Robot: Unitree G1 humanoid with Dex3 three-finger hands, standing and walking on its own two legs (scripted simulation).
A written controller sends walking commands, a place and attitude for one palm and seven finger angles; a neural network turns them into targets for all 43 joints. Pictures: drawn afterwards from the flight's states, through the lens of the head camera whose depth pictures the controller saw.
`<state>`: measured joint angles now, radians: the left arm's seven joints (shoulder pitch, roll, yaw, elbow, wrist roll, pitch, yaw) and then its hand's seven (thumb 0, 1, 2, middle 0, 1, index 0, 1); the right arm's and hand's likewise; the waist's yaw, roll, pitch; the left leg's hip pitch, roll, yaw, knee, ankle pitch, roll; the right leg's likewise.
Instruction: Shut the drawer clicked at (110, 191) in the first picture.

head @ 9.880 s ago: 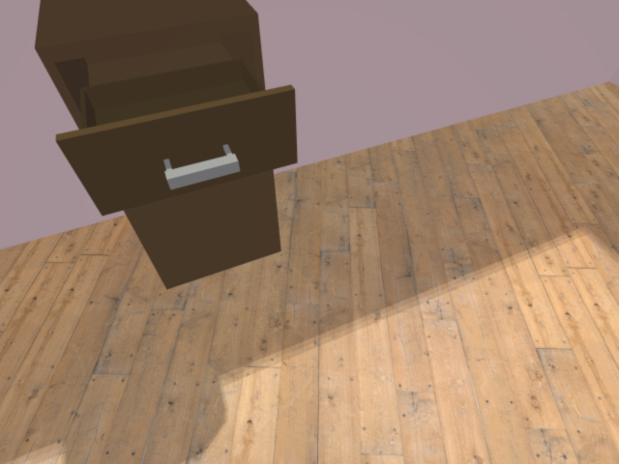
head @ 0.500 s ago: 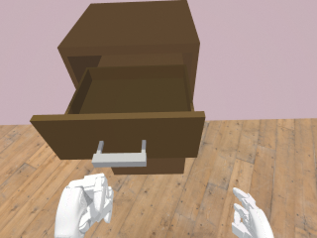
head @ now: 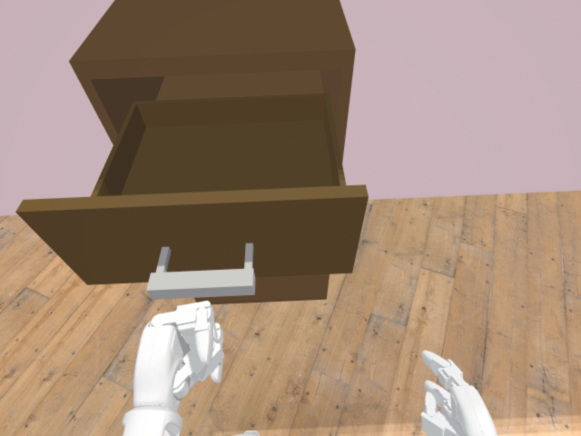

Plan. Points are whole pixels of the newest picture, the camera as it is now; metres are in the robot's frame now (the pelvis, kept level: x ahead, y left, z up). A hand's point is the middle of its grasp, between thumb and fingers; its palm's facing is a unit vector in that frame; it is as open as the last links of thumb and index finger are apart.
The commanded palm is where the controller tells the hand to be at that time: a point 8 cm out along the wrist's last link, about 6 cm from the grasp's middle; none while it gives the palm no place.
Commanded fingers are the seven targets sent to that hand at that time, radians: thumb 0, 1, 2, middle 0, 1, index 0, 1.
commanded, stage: bring the fist close to the handle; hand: left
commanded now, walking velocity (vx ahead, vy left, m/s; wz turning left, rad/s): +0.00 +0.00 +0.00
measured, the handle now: (205, 268) +0.32 +0.13 +0.07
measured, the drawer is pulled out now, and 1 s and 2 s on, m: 0.29 0.29 0.16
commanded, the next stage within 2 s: push the drawer shut in 0.46 s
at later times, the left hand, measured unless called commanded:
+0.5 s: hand (222, 347) +0.22 +0.09 +0.07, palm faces +0.03 -1.00 +0.01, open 3.3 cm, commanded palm +0.19 +0.14 +0.07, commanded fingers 0.00 0.90 0.90 -1.40 -1.60 -1.40 -1.60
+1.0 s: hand (226, 323) +0.25 +0.09 +0.07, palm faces +0.01 -1.00 -0.02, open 3.0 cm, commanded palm +0.25 +0.14 +0.07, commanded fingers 0.00 0.90 0.90 -1.40 -1.60 -1.40 -1.60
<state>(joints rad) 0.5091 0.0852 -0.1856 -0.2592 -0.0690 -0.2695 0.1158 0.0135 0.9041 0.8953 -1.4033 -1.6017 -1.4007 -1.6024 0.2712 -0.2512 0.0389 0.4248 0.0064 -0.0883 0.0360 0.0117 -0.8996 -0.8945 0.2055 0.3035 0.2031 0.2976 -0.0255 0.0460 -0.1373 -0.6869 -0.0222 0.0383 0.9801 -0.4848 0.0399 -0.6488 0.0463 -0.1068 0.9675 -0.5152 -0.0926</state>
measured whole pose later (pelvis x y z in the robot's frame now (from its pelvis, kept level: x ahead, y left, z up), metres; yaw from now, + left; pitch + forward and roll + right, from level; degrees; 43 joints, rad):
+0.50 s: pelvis +0.00 +0.01 +0.00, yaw +0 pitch +12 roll +0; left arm 0.48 0.07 -0.23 -0.22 -0.04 -0.30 0.16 0.01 0.90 0.90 -1.40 -1.60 -1.40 -1.60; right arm 0.26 -0.24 0.04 0.41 0.00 -0.05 0.04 0.01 -0.90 -0.89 0.21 0.30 0.20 0.30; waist -0.02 0.05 -0.14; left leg -0.71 -0.03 0.05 1.00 -0.49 0.05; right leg -0.68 0.04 -0.10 0.98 -0.52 -0.08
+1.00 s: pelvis -0.01 +0.01 +0.00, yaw +0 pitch +11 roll -1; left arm 0.27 0.10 -0.23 -0.07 -0.04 -0.28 0.20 -0.02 0.86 0.95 -1.40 -1.60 -1.40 -1.60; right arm 0.24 -0.25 0.05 0.47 0.00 -0.02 0.02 0.01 -0.90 -0.89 0.21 0.30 0.20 0.30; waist -0.03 0.05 -0.12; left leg -0.71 -0.03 0.04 0.99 -0.47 0.06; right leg -0.67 0.04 -0.11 0.96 -0.50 -0.08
